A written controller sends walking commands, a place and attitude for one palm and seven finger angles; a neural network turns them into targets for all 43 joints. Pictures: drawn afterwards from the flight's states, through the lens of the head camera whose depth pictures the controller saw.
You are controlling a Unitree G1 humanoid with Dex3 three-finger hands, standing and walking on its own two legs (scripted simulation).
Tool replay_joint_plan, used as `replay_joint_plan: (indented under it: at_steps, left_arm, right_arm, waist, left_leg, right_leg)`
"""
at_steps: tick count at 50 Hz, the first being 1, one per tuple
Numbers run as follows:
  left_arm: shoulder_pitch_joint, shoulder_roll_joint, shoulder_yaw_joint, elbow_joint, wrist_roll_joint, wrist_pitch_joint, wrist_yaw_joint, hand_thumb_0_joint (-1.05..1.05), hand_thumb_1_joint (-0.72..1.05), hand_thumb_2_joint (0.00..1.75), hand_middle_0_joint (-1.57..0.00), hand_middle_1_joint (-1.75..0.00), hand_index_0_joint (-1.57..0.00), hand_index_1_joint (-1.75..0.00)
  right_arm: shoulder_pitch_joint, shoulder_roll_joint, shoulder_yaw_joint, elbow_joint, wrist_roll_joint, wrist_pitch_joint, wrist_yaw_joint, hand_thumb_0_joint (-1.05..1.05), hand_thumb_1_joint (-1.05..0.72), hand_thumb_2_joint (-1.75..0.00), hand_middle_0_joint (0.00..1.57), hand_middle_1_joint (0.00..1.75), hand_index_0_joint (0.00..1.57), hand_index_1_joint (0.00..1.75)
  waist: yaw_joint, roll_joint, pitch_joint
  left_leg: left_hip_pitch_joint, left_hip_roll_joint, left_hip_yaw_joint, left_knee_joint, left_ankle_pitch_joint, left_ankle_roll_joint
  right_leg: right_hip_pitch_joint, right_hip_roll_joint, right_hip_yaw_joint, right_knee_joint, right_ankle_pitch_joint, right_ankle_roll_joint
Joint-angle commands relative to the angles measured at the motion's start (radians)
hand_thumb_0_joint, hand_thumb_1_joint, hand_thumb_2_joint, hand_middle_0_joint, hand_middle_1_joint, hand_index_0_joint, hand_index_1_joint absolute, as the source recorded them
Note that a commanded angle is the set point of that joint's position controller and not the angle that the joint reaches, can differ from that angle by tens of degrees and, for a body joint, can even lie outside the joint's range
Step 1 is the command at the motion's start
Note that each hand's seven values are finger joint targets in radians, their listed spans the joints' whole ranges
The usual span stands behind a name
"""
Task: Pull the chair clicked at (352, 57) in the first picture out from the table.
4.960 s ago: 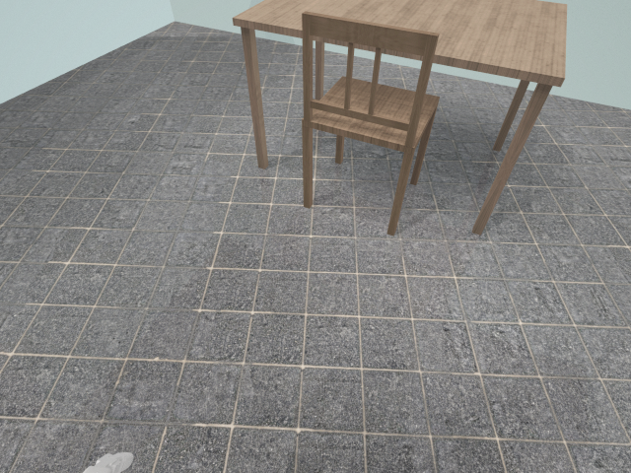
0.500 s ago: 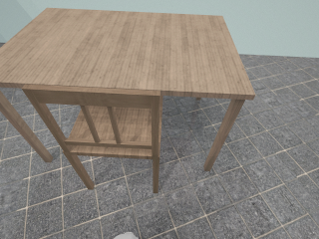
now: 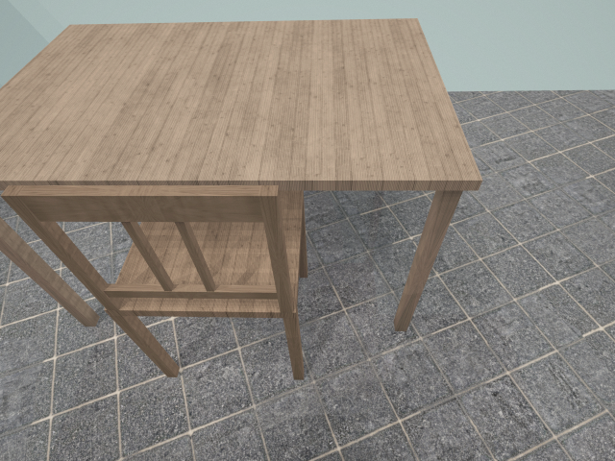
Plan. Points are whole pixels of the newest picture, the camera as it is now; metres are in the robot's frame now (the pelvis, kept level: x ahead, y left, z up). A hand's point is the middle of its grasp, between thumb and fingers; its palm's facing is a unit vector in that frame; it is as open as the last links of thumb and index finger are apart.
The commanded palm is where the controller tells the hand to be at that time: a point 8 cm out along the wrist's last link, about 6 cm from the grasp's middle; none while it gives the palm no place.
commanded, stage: come to a stop and stand still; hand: left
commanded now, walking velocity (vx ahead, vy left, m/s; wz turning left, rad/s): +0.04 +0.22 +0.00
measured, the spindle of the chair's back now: (150, 256) +0.46 +0.35 -0.10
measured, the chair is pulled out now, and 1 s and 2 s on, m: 0.00 0.00 0.00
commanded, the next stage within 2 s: look again from close up in 0.68 s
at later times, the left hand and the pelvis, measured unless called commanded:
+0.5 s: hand out of the picture -0.04 +0.23 -0.17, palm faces +0.10 -0.97 -0.23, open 7.4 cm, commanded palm none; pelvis -0.04 +0.04 +0.01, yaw +2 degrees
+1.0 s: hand out of the picture +0.02 +0.20 -0.16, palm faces +0.04 -0.97 -0.25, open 7.3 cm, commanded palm none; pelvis -0.01 +0.02 +0.00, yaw +2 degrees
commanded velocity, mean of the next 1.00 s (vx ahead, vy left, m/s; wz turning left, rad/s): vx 0.04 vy -0.01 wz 0.00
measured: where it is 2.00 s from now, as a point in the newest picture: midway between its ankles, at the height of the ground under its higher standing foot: outside the picture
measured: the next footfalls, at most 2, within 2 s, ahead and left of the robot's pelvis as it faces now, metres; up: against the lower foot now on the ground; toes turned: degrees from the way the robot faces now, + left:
left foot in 0.46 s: -0.02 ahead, +0.16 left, +0.00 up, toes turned +3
right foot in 0.80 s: +0.00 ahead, -0.07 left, +0.00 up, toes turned -1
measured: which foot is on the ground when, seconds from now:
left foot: up 0.00-0.44, down 0.46-1.00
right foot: down 0.00-0.46, up 0.48-0.78, down 0.80-1.00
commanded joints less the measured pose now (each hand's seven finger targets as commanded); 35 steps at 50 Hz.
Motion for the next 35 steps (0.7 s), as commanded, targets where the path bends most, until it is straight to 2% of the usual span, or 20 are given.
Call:
replay_joint_plan:
  at_steps: [1,2,4,5,9,12,14,17,20,21,22,23,24,25,26,28,29,31,32,35]
  left_arm:
    - [0.022,0.194,0.027,-0.061,0.004,-0.026,0.008,0.0,0.9,0.9,-0.2,-0.3,-0.2,-0.3]
    - [0.016,0.184,0.026,-0.06,0.002,-0.027,0.009,0.0,0.9,0.9,-0.2,-0.3,-0.2,-0.3]
    - [0.01,0.178,0.03,-0.064,-0.001,-0.032,0.006,0.0,0.9,0.9,-0.2,-0.3,-0.2,-0.3]
    - [0.024,0.183,0.035,-0.068,-0.002,-0.033,0.005,0.0,0.9,0.9,-0.2,-0.3,-0.2,-0.3]
    - [0.087,0.191,0.049,-0.063,-0.002,-0.038,0.014,0.0,0.9,0.9,-0.2,-0.3,-0.2,-0.3]
    - [0.106,0.202,0.057,-0.06,0.003,-0.036,0.016,0.0,0.9,0.9,-0.2,-0.3,-0.2,-0.3]
    - [0.094,0.207,0.057,-0.063,0.008,-0.032,0.013,0.0,0.9,0.9,-0.2,-0.3,-0.2,-0.3]
    - [0.046,0.212,0.056,-0.069,0.011,-0.025,0.002,0.0,0.9,0.9,-0.2,-0.3,-0.2,-0.3]
    - [-0.011,0.18,0.04,-0.059,-0.005,-0.016,-0.005,0.0,0.9,0.9,-0.2,-0.3,-0.2,-0.3]
    - [-0.016,0.146,0.03,-0.058,-0.011,-0.014,-0.008,0.0,0.9,0.9,-0.2,-0.3,-0.2,-0.3]
    - [0.011,0.095,0.02,-0.062,-0.015,-0.01,-0.014,0.0,0.9,0.9,-0.2,-0.3,-0.2,-0.3]
    - [-0.011,0.063,0.014,-0.073,-0.013,-0.007,-0.014,0.0,0.9,0.9,-0.2,-0.3,-0.2,-0.3]
    - [-0.034,0.072,0.017,-0.076,-0.006,-0.008,-0.019,0.0,0.9,0.9,-0.2,-0.3,-0.2,-0.3]
    - [-0.024,0.072,0.021,-0.056,0.004,-0.005,-0.022,0.0,0.9,0.9,-0.2,-0.3,-0.2,-0.3]
    - [-0.001,0.076,0.024,-0.035,0.006,0.0,-0.027,0.0,0.9,0.9,-0.2,-0.3,-0.2,-0.3]
    - [0.046,0.078,0.025,-0.015,0.001,-0.009,-0.035,0.0,0.9,0.9,-0.2,-0.3,-0.2,-0.3]
    - [0.047,0.079,0.024,-0.011,-0.001,-0.012,-0.036,0.0,0.9,0.9,-0.2,-0.3,-0.2,-0.3]
    - [0.033,0.074,0.02,-0.017,-0.005,-0.012,-0.036,0.0,0.9,0.9,-0.2,-0.3,-0.2,-0.3]
    - [0.01,0.074,0.019,-0.024,-0.007,-0.012,-0.036,0.0,0.9,0.9,-0.2,-0.3,-0.2,-0.3]
    - [-0.001,0.054,0.014,-0.032,-0.016,-0.014,-0.029,0.0,0.9,0.9,-0.2,-0.3,-0.2,-0.3]
  right_arm:
    - [0.016,-0.06,-0.016,-0.06,-0.002,0.011,0.008,0.0,-0.9,-0.9,0.2,0.3,0.2,0.3]
    - [0.034,-0.07,-0.017,-0.054,-0.003,0.012,0.008,0.0,-0.9,-0.9,0.2,0.3,0.2,0.3]
    - [0.072,-0.079,-0.018,-0.036,-0.004,0.01,0.012,0.0,-0.9,-0.9,0.2,0.3,0.2,0.3]
    - [0.08,-0.082,-0.02,-0.034,-0.004,0.009,0.014,0.0,-0.9,-0.9,0.2,0.3,0.2,0.3]
    - [0.071,-0.097,-0.019,-0.053,-0.008,0.008,0.013,0.0,-0.9,-0.9,0.2,0.3,0.2,0.3]
    - [0.057,-0.089,-0.016,-0.072,-0.006,0.007,0.013,0.0,-0.9,-0.9,0.2,0.3,0.2,0.3]
    - [0.065,-0.078,-0.009,-0.075,-0.003,0.001,0.013,0.0,-0.9,-0.9,0.2,0.3,0.2,0.3]
    - [0.103,-0.062,-0.003,-0.059,0.001,-0.009,0.015,0.0,-0.9,-0.9,0.2,0.3,0.2,0.3]
    - [0.222,-0.051,0.01,-0.007,-0.002,-0.03,0.009,0.0,-0.9,-0.9,0.2,0.3,0.2,0.3]
    - [0.255,-0.08,0.008,0.008,-0.006,-0.04,0.004,0.0,-0.9,-0.9,0.2,0.3,0.2,0.3]
    - [0.26,-0.134,-0.004,0.003,-0.016,-0.048,0.0,0.0,-0.9,-0.9,0.2,0.3,0.2,0.3]
    - [0.224,-0.193,-0.009,-0.019,-0.021,-0.044,-0.003,0.0,-0.9,-0.9,0.2,0.3,0.2,0.3]
    - [0.168,-0.196,-0.001,-0.036,-0.028,-0.04,-0.005,0.0,-0.9,-0.9,0.2,0.3,0.2,0.3]
    - [0.128,-0.166,0.005,-0.036,-0.027,-0.047,-0.008,0.0,-0.9,-0.9,0.2,0.3,0.2,0.3]
    - [0.118,-0.148,0.009,-0.032,-0.022,-0.052,-0.013,0.0,-0.9,-0.9,0.2,0.3,0.2,0.3]
    - [0.13,-0.125,0.018,-0.023,-0.017,-0.061,-0.023,0.0,-0.9,-0.9,0.2,0.3,0.2,0.3]
    - [0.148,-0.118,0.017,-0.017,-0.016,-0.064,-0.025,0.0,-0.9,-0.9,0.2,0.3,0.2,0.3]
    - [0.193,-0.121,0.011,0.001,-0.016,-0.065,-0.032,0.0,-0.9,-0.9,0.2,0.3,0.2,0.3]
    - [0.211,-0.117,0.012,0.011,-0.015,-0.066,-0.036,0.0,-0.9,-0.9,0.2,0.3,0.2,0.3]
    - [0.23,-0.128,0.002,0.029,-0.019,-0.06,-0.041,0.0,-0.9,-0.9,0.2,0.3,0.2,0.3]
  waist:
    - [0.004,-0.215,-0.025]
    - [-0.004,-0.202,-0.017]
    - [-0.006,-0.158,-0.024]
    - [0.002,-0.161,-0.038]
    - [0.038,-0.158,-0.085]
    - [0.056,-0.172,-0.1]
    - [0.051,-0.198,-0.1]
    - [0.037,-0.249,-0.091]
    - [-0.029,-0.212,-0.091]
    - [-0.042,-0.11,-0.084]
    - [-0.04,0.079,-0.073]
    - [-0.043,0.205,-0.002]
    - [-0.029,0.146,0.068]
    - [-0.02,0.157,0.08]
    - [-0.008,0.175,0.1]
    - [0.001,0.153,0.079]
    - [-0.005,0.136,0.061]
    - [-0.023,0.142,0.026]
    - [-0.033,0.107,0.021]
    - [-0.043,0.154,-0.029]
  left_leg:
    - [-0.034,-0.021,-0.11,0.243,-0.214,-0.007]
    - [-0.057,-0.022,-0.122,0.285,-0.188,-0.009]
    - [-0.107,-0.026,-0.138,0.363,-0.134,-0.015]
    - [-0.128,-0.032,-0.139,0.384,-0.118,-0.022]
    - [-0.198,-0.029,-0.154,0.411,-0.116,-0.045]
    - [-0.182,-0.025,-0.141,0.33,-0.159,-0.051]
    - [-0.126,-0.027,-0.124,0.242,-0.163,-0.046]
    - [0.007,-0.042,-0.084,0.091,-0.149,-0.029]
    - [0.26,-0.054,-0.057,-0.189,0.028,-0.015]
    - [0.3,-0.008,-0.104,-0.248,0.005,-0.009]
    - [0.236,0.129,-0.305,-0.35,-0.178,0.031]
    - [0.079,0.261,-0.462,-0.474,-0.365,0.094]
    - [-0.051,0.291,-0.499,-0.518,-0.434,0.139]
    - [-0.063,0.258,-0.471,-0.533,-0.408,0.133]
    - [-0.039,0.219,-0.41,-0.513,-0.312,0.119]
    - [0.038,0.191,-0.325,-0.459,-0.116,0.121]
    - [0.095,0.181,-0.295,-0.427,0.013,0.123]
    - [0.18,0.19,-0.267,-0.368,0.251,0.135]
    - [0.193,0.204,-0.262,-0.342,0.367,0.145]
    - [0.227,0.211,-0.261,-0.265,0.545,0.155]
  right_leg:
    - [-0.079,-0.314,0.341,-0.383,0.179,-0.165]
    - [-0.053,-0.308,0.329,-0.369,0.223,-0.164]
    - [0.021,-0.275,0.257,-0.336,0.301,-0.152]
    - [0.062,-0.266,0.238,-0.322,0.327,-0.145]
    - [0.209,-0.299,0.244,-0.293,0.44,-0.163]
    - [0.246,-0.311,0.242,-0.283,0.465,-0.179]
    - [0.204,-0.293,0.233,-0.296,0.396,-0.172]
    - [0.098,-0.252,0.209,-0.345,0.156,-0.149]
    - [-0.082,-0.153,0.141,-0.32,-0.126,-0.061]
    - [-0.132,-0.107,0.102,-0.25,-0.16,-0.025]
    - [-0.164,-0.028,0.044,-0.105,-0.156,0.008]
    - [-0.17,0.011,-0.027,0.01,-0.164,0.027]
    - [-0.15,0.003,0.009,0.105,-0.133,0.02]
    - [-0.147,-0.005,0.033,0.179,-0.108,0.021]
    - [-0.173,-0.006,0.047,0.24,-0.074,0.023]
    - [-0.207,-0.006,0.055,0.283,-0.042,0.025]
    - [-0.22,-0.006,0.05,0.278,-0.036,0.032]
    - [-0.224,-0.004,0.035,0.236,-0.055,0.042]
    - [-0.205,-0.007,0.035,0.199,-0.068,0.042]
    - [-0.112,0.003,0.018,0.06,-0.113,0.034]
